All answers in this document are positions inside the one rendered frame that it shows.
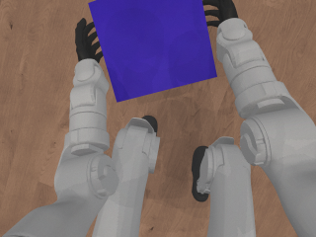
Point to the robot left hand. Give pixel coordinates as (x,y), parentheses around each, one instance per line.
(84,47)

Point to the carton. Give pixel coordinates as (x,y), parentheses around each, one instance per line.
(151,46)

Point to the robot left thigh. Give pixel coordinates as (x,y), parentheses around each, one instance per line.
(120,215)

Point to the left robot upper arm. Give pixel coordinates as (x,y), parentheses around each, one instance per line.
(82,185)

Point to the right robot upper arm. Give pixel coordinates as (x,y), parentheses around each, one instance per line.
(283,144)

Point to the left robot forearm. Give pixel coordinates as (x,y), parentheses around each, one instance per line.
(87,113)

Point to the right robot forearm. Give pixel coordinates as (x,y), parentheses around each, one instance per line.
(255,87)

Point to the robot right hand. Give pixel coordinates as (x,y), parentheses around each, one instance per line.
(226,10)

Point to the left robot shin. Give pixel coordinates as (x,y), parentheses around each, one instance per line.
(141,122)

